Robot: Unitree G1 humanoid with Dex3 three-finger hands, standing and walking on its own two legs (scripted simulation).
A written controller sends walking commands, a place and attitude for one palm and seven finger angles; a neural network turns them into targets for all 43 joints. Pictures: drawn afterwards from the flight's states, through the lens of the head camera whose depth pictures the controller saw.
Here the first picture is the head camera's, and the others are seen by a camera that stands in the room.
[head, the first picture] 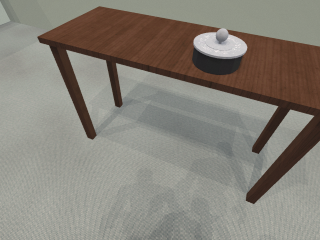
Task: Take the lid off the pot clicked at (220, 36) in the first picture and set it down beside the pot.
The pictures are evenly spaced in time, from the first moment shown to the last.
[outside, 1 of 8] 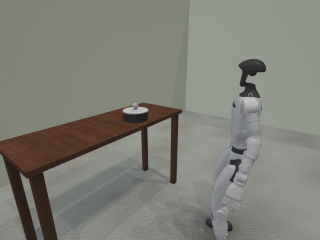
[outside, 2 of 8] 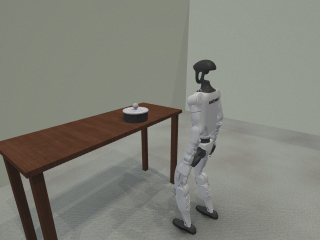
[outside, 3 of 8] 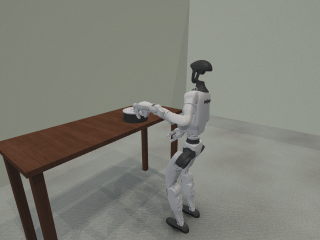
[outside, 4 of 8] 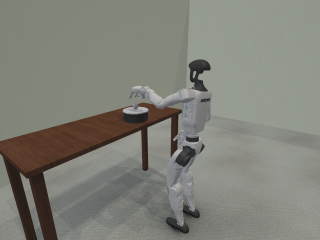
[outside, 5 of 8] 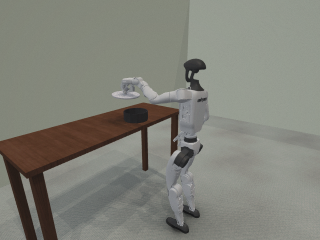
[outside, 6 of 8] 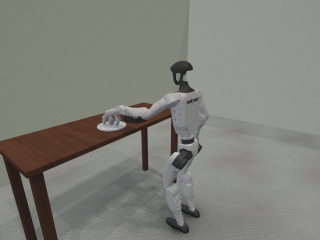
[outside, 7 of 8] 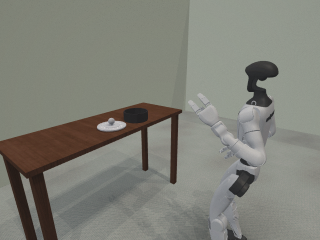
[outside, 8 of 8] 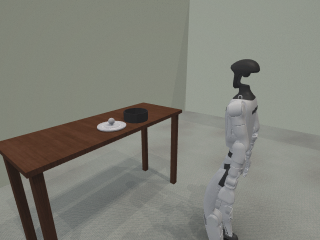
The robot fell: no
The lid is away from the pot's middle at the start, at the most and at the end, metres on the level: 0.00 0.24 0.24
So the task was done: yes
